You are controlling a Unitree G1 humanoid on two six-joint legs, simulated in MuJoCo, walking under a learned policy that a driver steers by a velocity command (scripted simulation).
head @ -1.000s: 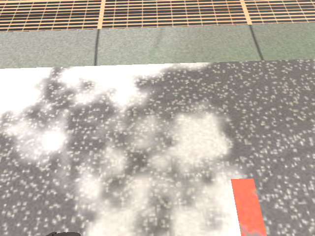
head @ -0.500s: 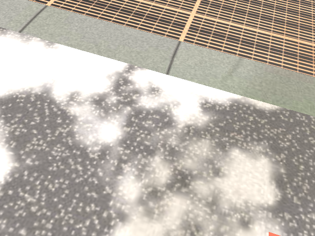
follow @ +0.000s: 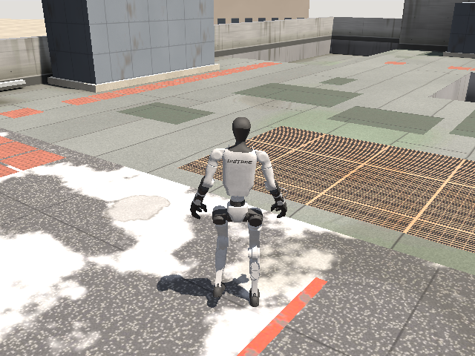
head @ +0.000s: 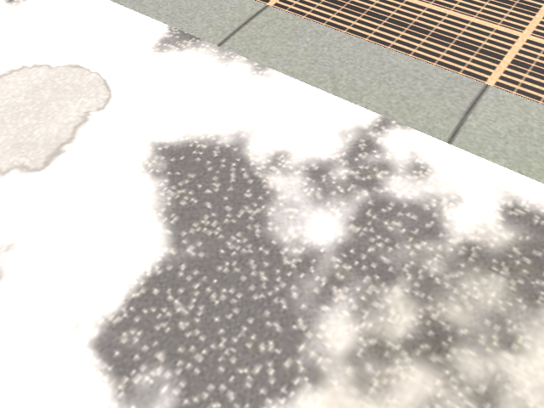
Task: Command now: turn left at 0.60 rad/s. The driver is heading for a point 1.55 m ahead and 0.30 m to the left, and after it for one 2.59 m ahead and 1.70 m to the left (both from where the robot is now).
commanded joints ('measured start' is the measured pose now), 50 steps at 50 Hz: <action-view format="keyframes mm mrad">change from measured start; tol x16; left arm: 1 -31 156 28 -70 0 1 20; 50 17 110 -19 -203 1 -30 -31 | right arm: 1 -17 -51 -11 -86 9 -2 6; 15 108 -251 -53 -151 -35 -16 26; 50 4 -19 33 -99 -37 -36 24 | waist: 1 10 -208 -68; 12 -21 -213 -103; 15 -30 259 -173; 18 -20 59 -129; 36 13 89 -128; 40 -62 -257 -121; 50 0 -61 -67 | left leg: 1 -125 62 46 6 60 -40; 12 278 70 191 -629 242 71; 13 422 69 144 -716 373 108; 15 574 487 -437 -745 892 412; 18 472 328 -241 -774 599 304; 36 321 215 -302 -679 495 249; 40 222 36 -42 -499 9 46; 50 312 86 -71 -644 356 87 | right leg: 1 177 -234 140 -132 400 -203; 11 149 -305 16 -53 349 -156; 13 28 -246 -73 132 199 -51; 15 -429 -3 -51 679 -478 85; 17 -437 -41 70 785 -353 56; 22 -339 -17 75 688 -118 69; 34 -138 11 64 247 -143 63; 39 105 -261 318 -75 414 -156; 50 16 -61 104 6 55 -30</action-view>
